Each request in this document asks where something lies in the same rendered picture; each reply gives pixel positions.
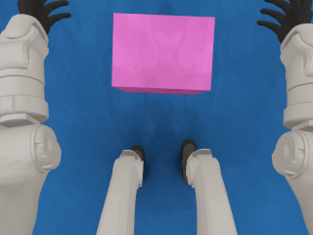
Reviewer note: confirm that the robot left shin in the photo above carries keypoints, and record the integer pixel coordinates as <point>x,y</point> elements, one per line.
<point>125,153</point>

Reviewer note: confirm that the right robot forearm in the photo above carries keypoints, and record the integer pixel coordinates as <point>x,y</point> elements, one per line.
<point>297,57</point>

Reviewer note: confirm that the right robot hand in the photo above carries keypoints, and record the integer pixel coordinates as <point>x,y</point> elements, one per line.
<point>296,12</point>

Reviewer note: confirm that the robot right upper arm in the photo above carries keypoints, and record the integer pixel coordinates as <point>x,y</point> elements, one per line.
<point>293,158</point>

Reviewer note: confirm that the carton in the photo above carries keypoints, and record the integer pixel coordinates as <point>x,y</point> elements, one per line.
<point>162,54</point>

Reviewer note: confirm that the left robot forearm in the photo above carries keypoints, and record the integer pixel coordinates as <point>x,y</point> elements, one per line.
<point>23,49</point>

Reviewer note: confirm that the robot left upper arm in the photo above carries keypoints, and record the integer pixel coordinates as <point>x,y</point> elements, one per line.
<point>27,154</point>

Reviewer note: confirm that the left robot hand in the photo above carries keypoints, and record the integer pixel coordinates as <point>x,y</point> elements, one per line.
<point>38,10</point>

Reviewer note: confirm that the left robot thigh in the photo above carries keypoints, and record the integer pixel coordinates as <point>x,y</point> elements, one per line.
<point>118,214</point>

